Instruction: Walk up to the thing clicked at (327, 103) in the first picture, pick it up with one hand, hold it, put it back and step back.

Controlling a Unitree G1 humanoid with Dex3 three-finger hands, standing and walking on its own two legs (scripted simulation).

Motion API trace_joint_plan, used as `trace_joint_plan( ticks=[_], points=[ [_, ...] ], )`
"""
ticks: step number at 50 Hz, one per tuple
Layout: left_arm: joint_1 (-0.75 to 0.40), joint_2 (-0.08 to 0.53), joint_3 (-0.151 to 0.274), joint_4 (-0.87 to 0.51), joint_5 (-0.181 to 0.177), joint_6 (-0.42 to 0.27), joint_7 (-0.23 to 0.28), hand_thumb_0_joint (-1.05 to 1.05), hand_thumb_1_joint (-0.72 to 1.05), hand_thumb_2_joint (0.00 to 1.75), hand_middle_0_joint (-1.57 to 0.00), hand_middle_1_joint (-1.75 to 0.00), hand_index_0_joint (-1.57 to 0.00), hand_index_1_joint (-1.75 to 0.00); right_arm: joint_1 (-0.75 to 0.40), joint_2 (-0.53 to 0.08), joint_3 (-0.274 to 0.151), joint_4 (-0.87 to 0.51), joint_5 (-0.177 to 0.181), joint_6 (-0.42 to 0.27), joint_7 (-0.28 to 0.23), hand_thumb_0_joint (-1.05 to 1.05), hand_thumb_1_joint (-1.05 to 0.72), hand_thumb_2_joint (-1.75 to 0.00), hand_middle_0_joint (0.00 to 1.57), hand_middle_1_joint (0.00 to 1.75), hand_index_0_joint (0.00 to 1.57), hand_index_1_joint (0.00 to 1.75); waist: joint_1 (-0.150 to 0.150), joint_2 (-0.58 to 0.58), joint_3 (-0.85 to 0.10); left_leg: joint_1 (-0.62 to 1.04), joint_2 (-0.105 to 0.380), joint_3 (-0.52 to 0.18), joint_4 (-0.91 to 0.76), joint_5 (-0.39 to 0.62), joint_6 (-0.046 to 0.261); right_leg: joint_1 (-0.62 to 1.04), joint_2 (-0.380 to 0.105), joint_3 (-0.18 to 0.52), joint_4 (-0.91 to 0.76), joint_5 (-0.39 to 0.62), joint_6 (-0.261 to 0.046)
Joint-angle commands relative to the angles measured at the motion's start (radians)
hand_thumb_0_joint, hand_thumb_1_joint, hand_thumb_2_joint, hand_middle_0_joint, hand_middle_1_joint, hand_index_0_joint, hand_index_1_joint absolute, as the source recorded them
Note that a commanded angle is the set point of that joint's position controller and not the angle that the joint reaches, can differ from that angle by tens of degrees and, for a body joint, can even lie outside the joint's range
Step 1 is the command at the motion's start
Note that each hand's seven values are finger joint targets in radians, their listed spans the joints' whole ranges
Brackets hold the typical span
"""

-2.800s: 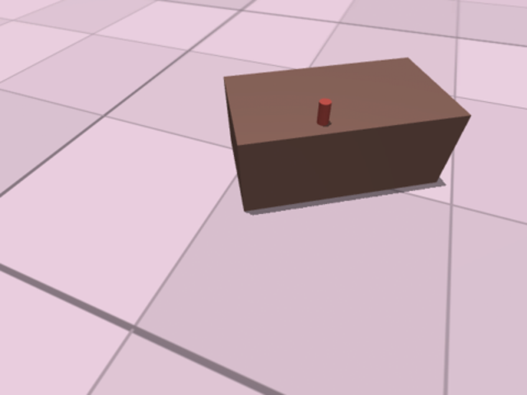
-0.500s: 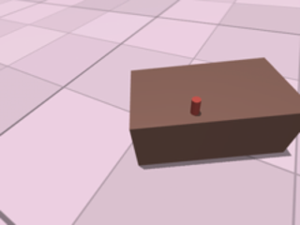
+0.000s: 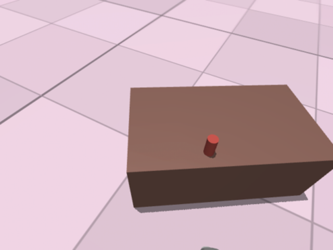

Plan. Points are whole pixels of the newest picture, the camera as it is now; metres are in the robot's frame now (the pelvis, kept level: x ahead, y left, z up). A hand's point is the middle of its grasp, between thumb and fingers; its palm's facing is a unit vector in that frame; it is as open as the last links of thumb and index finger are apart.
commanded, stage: walk up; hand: right
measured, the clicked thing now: (210, 145) +0.63 -0.20 -0.30
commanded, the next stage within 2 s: stand in 1.84 s
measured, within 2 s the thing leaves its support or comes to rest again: neither
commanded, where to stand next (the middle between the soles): +0.23 +0.00 m, yaw +2 degrees
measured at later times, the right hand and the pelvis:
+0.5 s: hand (280, 233) +0.22 -0.31 -0.16, palm faces -0.07 +0.93 -0.35, open 7.4 cm; pelvis +0.14 -0.04 -0.01, yaw +1 degrees
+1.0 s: hand (258, 203) +0.30 -0.26 -0.14, palm faces -0.06 +0.94 -0.32, open 7.4 cm; pelvis +0.17 -0.02 +0.01, yaw +1 degrees
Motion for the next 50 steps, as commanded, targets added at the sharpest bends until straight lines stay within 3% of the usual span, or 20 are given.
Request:
trace_joint_plan(
  ticks=[1,5,8,9,10,11,12,16,19,21,24,26,27,28,29,33,35,39,45,50],
  points=[
    [-0.002,0.167,0.070,-0.070,0.010,-0.022,-0.014,0.00,0.90,0.90,-0.20,-0.30,-0.20,-0.30,0.030,-0.309,-0.096,-0.071,-0.005,-0.026,-0.011,0.00,-0.90,-0.90,0.20,0.30,0.20,0.30,-0.022,0.244,0.014,-0.010,0.255,-0.230,-0.278,-0.092,0.208,-0.020,-0.046,-0.010,-0.166,0.071,0.008],
    [-0.023,0.166,0.080,-0.061,0.007,-0.041,-0.018,0.00,0.90,0.90,-0.20,-0.30,-0.20,-0.30,0.002,-0.309,-0.092,-0.085,-0.004,-0.014,-0.005,0.00,-0.90,-0.90,0.20,0.30,0.20,0.30,-0.004,0.227,-0.011,-0.074,0.231,-0.201,-0.213,-0.142,0.174,0.136,0.007,-0.051,-0.328,0.119,-0.005],
    [0.090,0.188,0.095,-0.018,0.011,-0.060,0.000,0.00,0.90,0.90,-0.20,-0.30,-0.20,-0.30,0.011,-0.252,-0.068,-0.088,-0.007,0.005,-0.005,0.00,-0.90,-0.90,0.20,0.30,0.20,0.30,0.060,0.102,-0.079,-0.134,0.169,-0.137,0.045,-0.064,0.116,0.382,0.063,-0.075,-0.445,0.104,-0.017],
    [0.153,0.238,0.112,-0.005,0.016,-0.070,0.013,0.00,0.90,0.90,-0.20,-0.30,-0.20,-0.30,0.047,-0.191,-0.047,-0.090,-0.004,0.007,-0.006,0.00,-0.90,-0.90,0.20,0.30,0.20,0.30,0.093,-0.082,-0.107,-0.225,0.091,-0.063,0.300,-0.050,0.079,0.487,-0.020,0.069,-0.553,-0.023,-0.045],
    [0.167,0.326,0.127,-0.034,0.016,-0.081,0.025,0.00,0.90,0.90,-0.20,-0.30,-0.20,-0.30,0.056,-0.126,-0.022,-0.117,0.000,0.007,-0.006,0.00,-0.90,-0.90,0.20,0.30,0.20,0.30,0.087,-0.270,-0.101,-0.439,-0.032,-0.018,0.545,-0.267,0.008,0.550,-0.290,0.526,-0.719,-0.115,-0.152],
    [0.140,0.346,0.121,-0.039,0.003,-0.076,0.023,0.00,0.90,0.90,-0.20,-0.30,-0.20,-0.30,0.011,-0.232,-0.052,-0.093,-0.009,0.020,-0.022,0.00,-0.90,-0.90,0.20,0.30,0.20,0.30,0.093,-0.135,-0.056,-0.457,-0.002,-0.122,0.617,-0.328,0.004,0.460,-0.368,0.634,-0.729,-0.094,-0.259],
    [0.105,0.316,0.113,-0.048,-0.014,-0.073,0.027,0.00,0.90,0.90,-0.20,-0.30,-0.20,-0.30,0.012,-0.259,-0.060,-0.073,-0.002,0.025,-0.023,0.00,-0.90,-0.90,0.20,0.30,0.20,0.30,0.069,-0.043,-0.015,-0.445,0.034,-0.183,0.633,-0.267,0.003,0.402,-0.338,0.532,-0.715,-0.044,-0.262],
    [0.016,0.248,0.081,-0.068,-0.012,-0.075,0.042,0.00,0.90,0.90,-0.20,-0.30,-0.20,-0.30,0.093,-0.231,-0.061,-0.002,0.002,0.036,-0.010,0.00,-0.90,-0.90,0.20,0.30,0.20,0.30,0.011,-0.097,-0.033,-0.314,0.058,-0.152,0.498,-0.136,-0.011,0.307,-0.186,0.197,-0.652,0.275,-0.194],
    [0.006,0.237,0.068,-0.077,0.000,-0.072,0.054,0.00,0.90,0.90,-0.20,-0.30,-0.20,-0.30,0.042,-0.183,-0.051,-0.004,-0.005,0.053,-0.009,0.00,-0.90,-0.90,0.20,0.30,0.20,0.30,0.015,-0.103,-0.042,-0.242,0.051,-0.113,0.349,-0.118,-0.030,0.259,-0.186,0.103,-0.602,0.508,-0.206],
    [-0.022,0.223,0.055,-0.074,-0.001,-0.066,0.061,0.00,0.90,0.90,-0.20,-0.30,-0.20,-0.30,0.010,-0.163,-0.045,0.007,-0.002,0.055,-0.015,0.00,-0.90,-0.90,0.20,0.30,0.20,0.30,0.013,-0.103,-0.070,-0.132,0.040,-0.088,0.240,-0.043,-0.030,0.209,-0.175,0.053,-0.543,0.641,-0.185],
    [-0.087,0.227,0.047,-0.069,-0.012,-0.048,0.068,0.00,0.90,0.90,-0.20,-0.30,-0.20,-0.30,0.011,-0.163,-0.048,0.040,0.004,0.051,-0.025,0.00,-0.90,-0.90,0.20,0.30,0.20,0.30,-0.013,-0.051,-0.119,0.003,-0.002,-0.049,0.105,0.103,-0.018,0.174,-0.161,0.028,-0.426,0.577,-0.156],
    [-0.095,0.188,0.026,-0.063,-0.018,-0.031,0.070,0.00,0.90,0.90,-0.20,-0.30,-0.20,-0.30,-0.002,-0.205,-0.061,0.052,-0.006,0.046,-0.033,0.00,-0.90,-0.90,0.20,0.30,0.20,0.30,-0.025,0.008,-0.105,0.093,0.019,-0.099,0.016,0.210,0.010,0.070,-0.110,0.023,-0.355,0.321,-0.094],
    [-0.079,0.145,0.014,-0.064,-0.021,-0.024,0.069,0.00,0.90,0.90,-0.20,-0.30,-0.20,-0.30,-0.008,-0.262,-0.071,0.046,-0.014,0.042,-0.038,0.00,-0.90,-0.90,0.20,0.30,0.20,0.30,-0.017,0.140,-0.124,0.117,0.165,-0.277,-0.053,0.266,0.048,0.021,-0.039,-0.017,-0.278,0.134,-0.043],
    [-0.018,0.133,0.006,-0.038,-0.037,-0.010,0.072,0.00,0.90,0.90,-0.20,-0.30,-0.20,-0.30,-0.094,-0.297,-0.062,0.017,0.000,0.039,-0.037,0.00,-0.90,-0.90,0.20,0.30,0.20,0.30,0.028,0.220,-0.143,0.022,0.303,-0.474,-0.134,0.160,0.156,0.094,0.059,-0.051,-0.209,-0.096,-0.009],
    [-0.022,0.170,0.019,0.014,-0.030,0.000,0.079,0.00,0.90,0.90,-0.20,-0.30,-0.20,-0.30,-0.129,-0.299,-0.062,0.026,0.005,0.045,-0.034,0.00,-0.90,-0.90,0.20,0.30,0.20,0.30,0.023,0.216,-0.125,-0.070,0.307,-0.499,-0.150,0.040,0.196,0.181,0.048,-0.028,-0.190,-0.189,-0.010],
    [-0.009,0.178,0.016,0.092,-0.013,-0.017,0.075,0.00,0.90,0.90,-0.20,-0.30,-0.20,-0.30,-0.247,-0.219,-0.026,0.050,0.005,0.069,-0.031,0.00,-0.90,-0.90,0.20,0.30,0.20,0.30,0.052,0.243,-0.111,-0.118,0.142,-0.270,-0.062,-0.038,0.054,0.263,0.004,0.021,-0.462,0.038,-0.023],
    [-0.115,0.217,0.020,0.089,0.001,-0.026,0.074,0.00,0.90,0.90,-0.20,-0.30,-0.20,-0.30,-0.211,-0.192,-0.016,0.086,0.010,0.073,-0.027,0.00,-0.90,-0.90,0.20,0.30,0.20,0.30,-0.001,0.135,-0.090,-0.057,0.094,-0.230,-0.040,-0.060,0.013,0.186,-0.061,0.120,-0.536,0.009,-0.052],
    [-0.153,0.173,-0.001,0.133,-0.008,-0.030,0.072,0.00,0.90,0.90,-0.20,-0.30,-0.20,-0.30,-0.262,-0.198,-0.011,0.134,0.008,0.067,-0.023,0.00,-0.90,-0.90,0.20,0.30,0.20,0.30,0.008,0.139,-0.099,0.010,0.127,-0.255,-0.092,0.007,0.029,0.211,-0.013,0.043,-0.544,0.087,-0.023],
    [-0.191,0.162,-0.005,0.185,-0.010,-0.029,0.070,0.00,0.90,0.90,-0.20,-0.30,-0.20,-0.30,-0.305,-0.190,-0.004,0.188,0.011,0.065,-0.026,0.00,-0.90,-0.90,0.20,0.30,0.20,0.30,0.009,0.114,-0.132,0.078,0.122,-0.216,-0.116,0.171,0.015,0.284,-0.031,0.043,-0.598,0.207,-0.010],
    [-0.237,0.156,-0.009,0.209,-0.008,-0.025,0.068,0.00,0.90,0.90,-0.20,-0.30,-0.20,-0.30,-0.320,-0.185,-0.006,0.223,0.009,0.072,-0.025,0.00,-0.90,-0.90,0.20,0.30,0.20,0.30,0.000,0.089,-0.124,0.105,0.114,-0.201,-0.158,0.157,0.004,0.305,-0.043,0.046,-0.651,0.204,-0.004]
  ],
)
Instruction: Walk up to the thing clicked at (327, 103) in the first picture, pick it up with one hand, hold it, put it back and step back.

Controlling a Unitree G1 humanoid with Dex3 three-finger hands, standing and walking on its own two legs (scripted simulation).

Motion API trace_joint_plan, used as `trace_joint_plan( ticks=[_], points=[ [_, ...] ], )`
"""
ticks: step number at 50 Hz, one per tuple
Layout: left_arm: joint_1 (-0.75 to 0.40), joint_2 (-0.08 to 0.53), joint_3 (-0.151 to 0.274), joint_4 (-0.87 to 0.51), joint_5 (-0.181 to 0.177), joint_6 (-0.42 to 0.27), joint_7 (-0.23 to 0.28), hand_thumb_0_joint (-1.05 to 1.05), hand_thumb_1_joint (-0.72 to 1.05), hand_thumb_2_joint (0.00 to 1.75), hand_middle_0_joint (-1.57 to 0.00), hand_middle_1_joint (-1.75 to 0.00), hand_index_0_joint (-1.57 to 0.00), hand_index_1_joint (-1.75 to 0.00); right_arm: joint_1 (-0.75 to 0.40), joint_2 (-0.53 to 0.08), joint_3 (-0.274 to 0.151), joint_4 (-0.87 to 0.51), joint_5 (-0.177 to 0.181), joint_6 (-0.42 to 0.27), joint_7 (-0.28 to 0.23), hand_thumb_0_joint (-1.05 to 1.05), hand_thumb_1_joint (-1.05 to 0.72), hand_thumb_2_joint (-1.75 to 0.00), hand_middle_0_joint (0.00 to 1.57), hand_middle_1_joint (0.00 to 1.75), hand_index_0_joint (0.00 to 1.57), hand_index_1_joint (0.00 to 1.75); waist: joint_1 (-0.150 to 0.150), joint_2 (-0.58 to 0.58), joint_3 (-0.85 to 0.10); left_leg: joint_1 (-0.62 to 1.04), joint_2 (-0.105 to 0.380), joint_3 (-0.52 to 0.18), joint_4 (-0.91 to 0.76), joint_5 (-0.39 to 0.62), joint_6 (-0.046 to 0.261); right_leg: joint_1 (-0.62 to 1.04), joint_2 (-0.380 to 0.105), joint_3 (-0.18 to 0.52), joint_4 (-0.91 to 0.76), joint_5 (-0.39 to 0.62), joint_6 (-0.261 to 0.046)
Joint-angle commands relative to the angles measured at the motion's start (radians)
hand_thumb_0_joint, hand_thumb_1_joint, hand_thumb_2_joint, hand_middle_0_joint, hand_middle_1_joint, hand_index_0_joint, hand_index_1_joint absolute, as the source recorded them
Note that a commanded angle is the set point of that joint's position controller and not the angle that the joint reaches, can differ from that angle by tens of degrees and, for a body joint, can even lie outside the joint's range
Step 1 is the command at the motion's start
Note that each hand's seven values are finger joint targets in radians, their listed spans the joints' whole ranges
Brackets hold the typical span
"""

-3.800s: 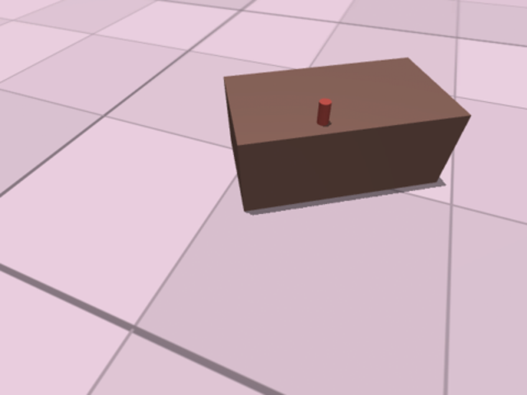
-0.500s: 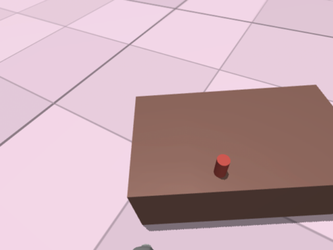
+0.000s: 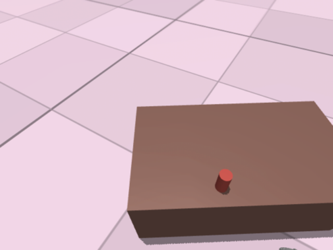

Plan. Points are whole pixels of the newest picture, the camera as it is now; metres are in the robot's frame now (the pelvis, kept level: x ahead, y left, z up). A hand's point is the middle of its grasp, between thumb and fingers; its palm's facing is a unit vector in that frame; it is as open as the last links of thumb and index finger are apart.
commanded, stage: walk up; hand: right
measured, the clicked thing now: (223, 181) +0.45 -0.18 -0.30
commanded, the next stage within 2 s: stand in 0.84 s
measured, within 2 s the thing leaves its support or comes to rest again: neither
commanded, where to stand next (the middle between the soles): +0.06 +0.02 m, yaw +0 degrees
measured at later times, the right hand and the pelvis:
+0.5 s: hand out of the picture +0.08 -0.25 -0.15, palm faces +0.01 +0.94 -0.33, open 7.4 cm; pelvis +0.01 +0.00 +0.01, yaw +0 degrees
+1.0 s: hand out of the picture +0.11 -0.25 -0.14, palm faces +0.01 +0.94 -0.33, open 7.4 cm; pelvis +0.02 +0.00 +0.01, yaw +0 degrees
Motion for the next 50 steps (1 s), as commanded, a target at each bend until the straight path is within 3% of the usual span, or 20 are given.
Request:
trace_joint_plan(
  ticks=[1,11,15,22,29,36,42,47,50],
  points=[
    [-0.063,0.203,0.045,-0.033,-0.002,-0.023,0.009,0.00,0.90,0.90,-0.20,-0.30,-0.20,-0.30,-0.049,-0.223,-0.048,-0.032,-0.004,-0.022,-0.012,0.00,-0.90,-0.90,0.20,0.30,0.20,0.30,-0.025,0.002,-0.108,0.130,0.107,-0.122,-0.126,0.061,0.033,-0.032,-0.090,0.078,-0.131,0.113,-0.054],
    [-0.096,0.202,0.051,-0.006,0.006,-0.014,0.008,0.00,0.90,0.90,-0.20,-0.30,-0.20,-0.30,-0.046,-0.217,-0.048,0.011,-0.010,-0.021,-0.012,0.00,-0.90,-0.90,0.20,0.30,0.20,0.30,-0.027,-0.016,-0.107,0.155,0.104,-0.103,-0.166,0.096,0.019,0.013,-0.096,0.071,-0.185,0.116,-0.048],
    [-0.096,0.195,0.052,-0.005,0.007,-0.010,0.007,0.00,0.90,0.90,-0.20,-0.30,-0.20,-0.30,-0.041,-0.222,-0.050,0.017,-0.015,-0.020,-0.012,0.00,-0.90,-0.90,0.20,0.30,0.20,0.30,-0.028,0.010,-0.085,0.120,0.101,-0.120,-0.206,-0.017,0.014,0.012,-0.089,0.070,-0.198,0.061,-0.049],
    [-0.095,0.192,0.058,-0.002,0.010,-0.008,0.006,0.00,0.90,0.90,-0.20,-0.30,-0.20,-0.30,-0.028,-0.219,-0.049,0.017,-0.015,-0.026,-0.015,0.00,-0.90,-0.90,0.20,0.30,0.20,0.30,-0.029,0.011,-0.109,0.134,0.104,-0.115,-0.192,0.066,0.015,0.039,-0.092,0.065,-0.195,0.117,-0.049],
    [-0.106,0.185,0.060,-0.007,0.009,-0.006,0.007,0.00,0.90,0.90,-0.20,-0.30,-0.20,-0.30,-0.003,-0.213,-0.051,0.019,-0.016,-0.024,-0.018,0.00,-0.90,-0.90,0.20,0.30,0.20,0.30,-0.038,0.003,-0.112,0.139,0.098,-0.111,-0.191,0.068,0.012,0.034,-0.094,0.066,-0.191,0.126,-0.047],
    [-0.092,0.181,0.062,-0.003,0.009,-0.006,0.009,0.00,0.90,0.90,-0.20,-0.30,-0.20,-0.30,-0.004,-0.207,-0.053,0.015,-0.014,-0.022,-0.018,0.00,-0.90,-0.90,0.20,0.30,0.20,0.30,-0.035,-0.004,-0.120,0.174,0.103,-0.101,-0.166,0.163,0.015,0.029,-0.095,0.059,-0.195,0.157,-0.041],
    [-0.075,0.177,0.059,-0.008,0.006,-0.004,0.010,0.00,0.90,0.90,-0.20,-0.30,-0.20,-0.30,0.000,-0.201,-0.050,0.007,-0.014,-0.024,-0.022,0.00,-0.90,-0.90,0.20,0.30,0.20,0.30,-0.040,-0.047,-0.110,0.189,0.115,-0.103,-0.175,0.155,0.015,0.014,-0.106,0.072,-0.200,0.141,-0.042],
    [-0.075,0.176,0.058,-0.023,0.007,-0.005,0.007,0.00,0.90,0.90,-0.20,-0.30,-0.20,-0.30,-0.010,-0.210,-0.049,0.005,-0.018,-0.030,-0.023,0.00,-0.90,-0.90,0.20,0.30,0.20,0.30,-0.039,-0.006,-0.105,0.187,0.117,-0.099,-0.176,0.163,0.010,0.015,-0.109,0.079,-0.205,0.136,-0.041],
    [-0.067,0.177,0.058,-0.024,0.009,-0.003,0.005,0.00,0.90,0.90,-0.20,-0.30,-0.20,-0.30,-0.011,-0.211,-0.048,0.003,-0.016,-0.032,-0.024,0.00,-0.90,-0.90,0.20,0.30,0.20,0.30,-0.040,-0.001,-0.099,0.181,0.109,-0.095,-0.186,0.117,0.007,0.010,-0.105,0.079,-0.209,0.117,-0.042]
  ],
)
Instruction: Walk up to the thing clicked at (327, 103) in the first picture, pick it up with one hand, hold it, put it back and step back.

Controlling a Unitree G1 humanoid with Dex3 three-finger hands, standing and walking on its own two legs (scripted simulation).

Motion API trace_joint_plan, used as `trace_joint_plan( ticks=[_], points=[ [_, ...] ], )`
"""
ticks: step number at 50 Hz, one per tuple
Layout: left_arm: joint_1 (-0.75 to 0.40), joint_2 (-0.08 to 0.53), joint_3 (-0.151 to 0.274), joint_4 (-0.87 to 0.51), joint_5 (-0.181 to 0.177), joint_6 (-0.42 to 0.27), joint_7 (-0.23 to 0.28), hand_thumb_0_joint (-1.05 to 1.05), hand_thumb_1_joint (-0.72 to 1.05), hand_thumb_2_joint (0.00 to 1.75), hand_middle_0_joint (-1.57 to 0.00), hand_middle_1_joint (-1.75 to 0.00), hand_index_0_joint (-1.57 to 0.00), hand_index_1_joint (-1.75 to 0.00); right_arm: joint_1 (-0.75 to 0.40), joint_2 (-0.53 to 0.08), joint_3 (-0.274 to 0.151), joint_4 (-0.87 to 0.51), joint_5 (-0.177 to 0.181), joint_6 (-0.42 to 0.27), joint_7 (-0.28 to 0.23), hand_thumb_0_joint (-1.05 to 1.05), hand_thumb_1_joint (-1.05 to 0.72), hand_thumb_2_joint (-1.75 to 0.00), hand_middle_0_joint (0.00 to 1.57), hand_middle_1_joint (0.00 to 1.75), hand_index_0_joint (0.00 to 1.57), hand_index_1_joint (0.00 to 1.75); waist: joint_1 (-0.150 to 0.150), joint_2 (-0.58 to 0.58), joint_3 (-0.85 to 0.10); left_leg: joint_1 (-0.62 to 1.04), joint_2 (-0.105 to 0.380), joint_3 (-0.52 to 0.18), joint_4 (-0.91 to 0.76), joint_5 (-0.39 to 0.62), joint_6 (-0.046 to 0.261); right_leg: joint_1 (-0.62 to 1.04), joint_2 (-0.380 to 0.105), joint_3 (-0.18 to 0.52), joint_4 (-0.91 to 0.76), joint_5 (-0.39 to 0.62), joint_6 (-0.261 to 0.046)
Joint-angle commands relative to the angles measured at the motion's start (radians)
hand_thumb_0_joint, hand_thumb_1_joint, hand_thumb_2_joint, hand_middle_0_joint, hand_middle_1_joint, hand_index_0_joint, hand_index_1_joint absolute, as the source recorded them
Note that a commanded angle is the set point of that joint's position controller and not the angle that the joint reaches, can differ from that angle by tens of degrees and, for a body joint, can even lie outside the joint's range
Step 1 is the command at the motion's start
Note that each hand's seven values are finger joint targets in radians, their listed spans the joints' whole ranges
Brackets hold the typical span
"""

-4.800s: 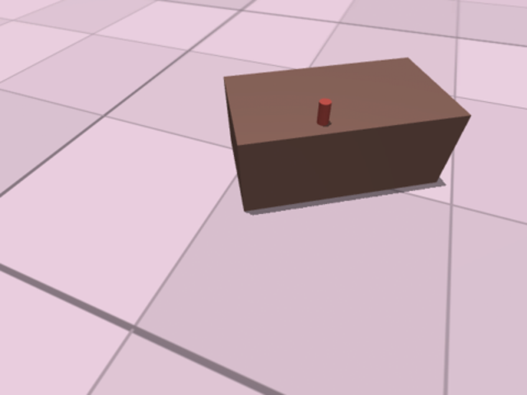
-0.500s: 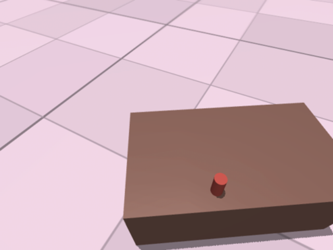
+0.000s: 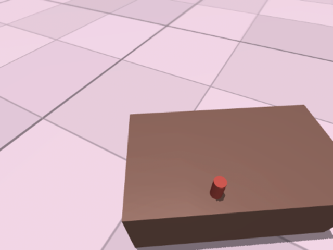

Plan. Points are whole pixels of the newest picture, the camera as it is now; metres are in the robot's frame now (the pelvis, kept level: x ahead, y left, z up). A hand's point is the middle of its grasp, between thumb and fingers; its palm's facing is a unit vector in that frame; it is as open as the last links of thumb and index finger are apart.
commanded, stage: stand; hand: right
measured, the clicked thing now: (218, 187) +0.43 -0.18 -0.31
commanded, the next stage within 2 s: none
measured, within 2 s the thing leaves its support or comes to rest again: neither
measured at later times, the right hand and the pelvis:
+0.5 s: hand out of the picture +0.08 -0.25 -0.16, palm faces +0.00 +0.94 -0.34, open 7.4 cm; pelvis +0.01 +0.00 +0.00, yaw +0 degrees
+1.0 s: hand out of the picture +0.09 -0.26 -0.15, palm faces +0.00 +0.94 -0.34, open 7.4 cm; pelvis +0.01 +0.00 +0.00, yaw +0 degrees
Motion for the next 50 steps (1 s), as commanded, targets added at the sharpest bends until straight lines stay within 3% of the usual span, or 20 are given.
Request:
trace_joint_plan(
  ticks=[1,15,19,27,30,35,37,41,47,50],
  points=[
    [-0.043,0.208,0.041,-0.064,-0.001,-0.023,0.009,0.00,0.90,0.90,-0.20,-0.30,-0.20,-0.30,-0.041,-0.217,-0.036,-0.061,-0.004,-0.027,-0.012,0.00,-0.90,-0.90,0.20,0.30,0.20,0.30,-0.011,0.009,-0.066,0.084,0.120,-0.110,-0.047,0.088,0.012,-0.070,-0.100,0.070,-0.063,0.069,-0.044],
    [-0.023,0.210,0.040,-0.074,-0.002,-0.021,0.008,0.00,0.90,0.90,-0.20,-0.30,-0.20,-0.30,-0.034,-0.218,-0.030,-0.057,-0.002,-0.031,-0.014,0.00,-0.90,-0.90,0.20,0.30,0.20,0.30,-0.006,0.008,-0.083,0.101,0.122,-0.101,-0.035,0.163,0.012,-0.047,-0.102,0.067,-0.054,0.129,-0.046],
    [-0.017,0.203,0.038,-0.072,0.000,-0.019,0.008,0.00,0.90,0.90,-0.20,-0.30,-0.20,-0.30,-0.032,-0.224,-0.029,-0.057,-0.001,-0.029,-0.015,0.00,-0.90,-0.90,0.20,0.30,0.20,0.30,-0.006,0.005,-0.063,0.094,0.118,-0.106,-0.046,0.096,0.011,-0.061,-0.100,0.066,-0.067,0.085,-0.045],
    [-0.010,0.206,0.037,-0.080,-0.003,-0.021,0.009,0.00,0.90,0.90,-0.20,-0.30,-0.20,-0.30,-0.033,-0.222,-0.029,-0.060,-0.002,-0.029,-0.014,0.00,-0.90,-0.90,0.20,0.30,0.20,0.30,-0.001,0.002,-0.076,0.109,0.121,-0.099,-0.030,0.154,0.013,-0.051,-0.104,0.068,-0.066,0.125,-0.045],
    [-0.017,0.210,0.039,-0.082,-0.001,-0.020,0.008,0.00,0.90,0.90,-0.20,-0.30,-0.20,-0.30,-0.025,-0.223,-0.030,-0.057,-0.001,-0.027,-0.014,0.00,-0.90,-0.90,0.20,0.30,0.20,0.30,-0.008,0.004,-0.064,0.097,0.114,-0.099,-0.042,0.092,0.011,-0.055,-0.103,0.070,-0.070,0.093,-0.048],
    [-0.002,0.210,0.038,-0.086,-0.003,-0.023,0.009,0.00,0.90,0.90,-0.20,-0.30,-0.20,-0.30,-0.027,-0.226,-0.031,-0.060,-0.002,-0.030,-0.015,0.00,-0.90,-0.90,0.20,0.30,0.20,0.30,-0.001,0.007,-0.106,0.131,0.124,-0.095,-0.017,0.211,0.017,-0.034,-0.107,0.069,-0.055,0.184,-0.045],
    [-0.006,0.209,0.037,-0.085,-0.002,-0.022,0.011,0.00,0.90,0.90,-0.20,-0.30,-0.20,-0.30,-0.028,-0.225,-0.029,-0.058,-0.002,-0.028,-0.016,0.00,-0.90,-0.90,0.20,0.30,0.20,0.30,-0.002,0.008,-0.080,0.111,0.121,-0.097,-0.025,0.169,0.015,-0.040,-0.105,0.067,-0.062,0.155,-0.044],
    [-0.002,0.210,0.038,-0.085,-0.002,-0.020,0.011,0.00,0.90,0.90,-0.20,-0.30,-0.20,-0.30,-0.027,-0.224,-0.030,-0.063,-0.002,-0.029,-0.016,0.00,-0.90,-0.90,0.20,0.30,0.20,0.30,0.000,0.010,-0.096,0.128,0.127,-0.097,-0.019,0.211,0.018,-0.035,-0.105,0.064,-0.048,0.181,-0.047],
    [0.003,0.212,0.039,-0.083,-0.001,-0.022,0.011,0.00,0.90,0.90,-0.20,-0.30,-0.20,-0.30,-0.022,-0.222,-0.029,-0.066,0.000,-0.028,-0.016,0.00,-0.90,-0.90,0.20,0.30,0.20,0.30,-0.003,0.001,-0.086,0.129,0.125,-0.095,-0.020,0.196,0.019,-0.033,-0.107,0.066,-0.057,0.179,-0.045],
    [-0.002,0.210,0.038,-0.085,-0.002,-0.020,0.010,0.00,0.90,0.90,-0.20,-0.30,-0.20,-0.30,-0.026,-0.225,-0.029,-0.065,-0.001,-0.026,-0.016,0.00,-0.90,-0.90,0.20,0.30,0.20,0.30,-0.002,0.007,-0.065,0.120,0.122,-0.094,-0.027,0.153,0.018,-0.048,-0.105,0.069,-0.071,0.133,-0.046]
  ],
)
